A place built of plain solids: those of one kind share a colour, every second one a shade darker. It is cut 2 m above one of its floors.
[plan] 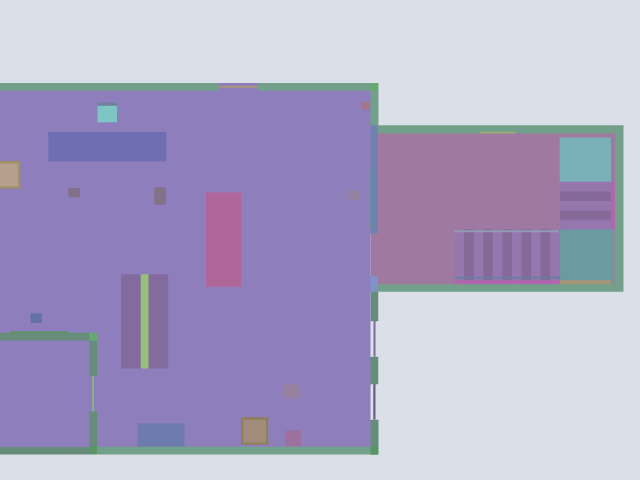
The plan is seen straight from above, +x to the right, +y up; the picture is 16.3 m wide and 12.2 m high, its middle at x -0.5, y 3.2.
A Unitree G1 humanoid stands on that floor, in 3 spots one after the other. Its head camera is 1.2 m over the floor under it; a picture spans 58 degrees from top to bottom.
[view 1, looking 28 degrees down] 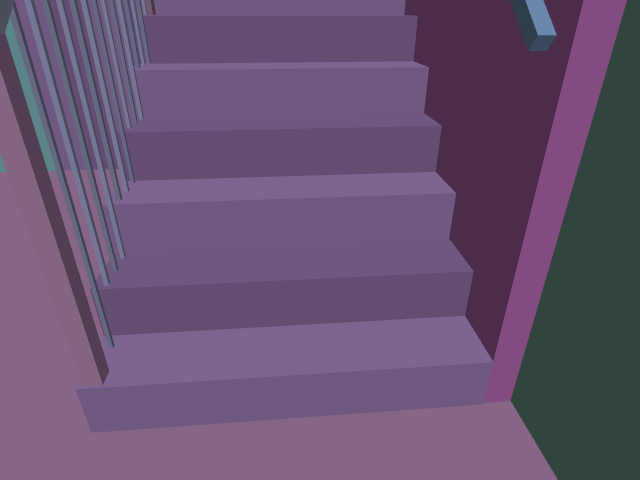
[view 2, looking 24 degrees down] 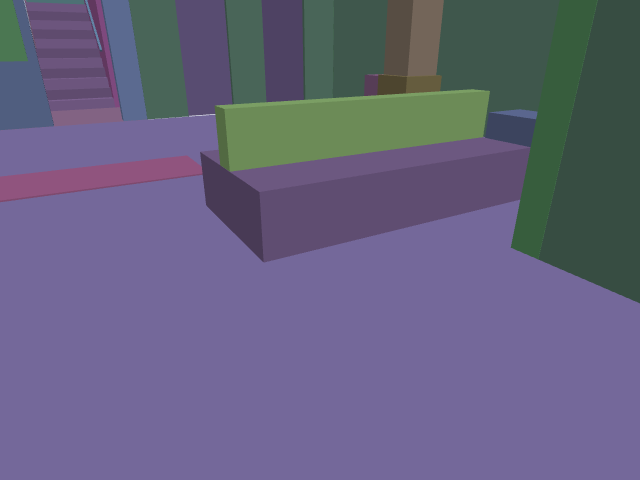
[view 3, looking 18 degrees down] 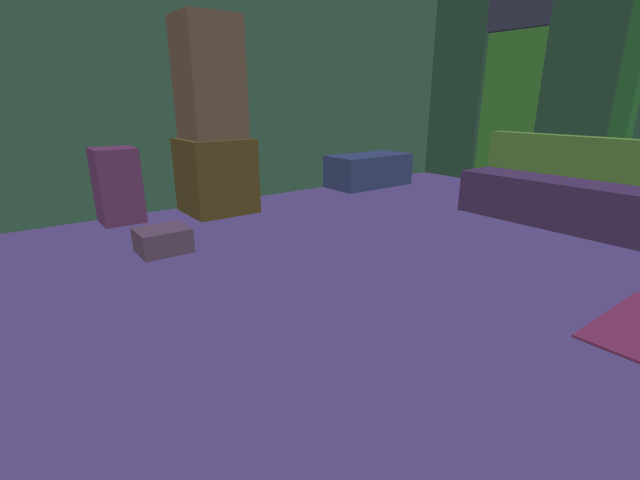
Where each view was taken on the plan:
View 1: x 1.93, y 2.83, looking -5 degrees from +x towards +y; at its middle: tread_slab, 1.68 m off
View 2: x -7.76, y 3.21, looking -30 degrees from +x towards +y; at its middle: lobby_island_seat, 2.79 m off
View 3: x -0.21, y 2.83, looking -127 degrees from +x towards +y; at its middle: lobby_floor_slab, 3.88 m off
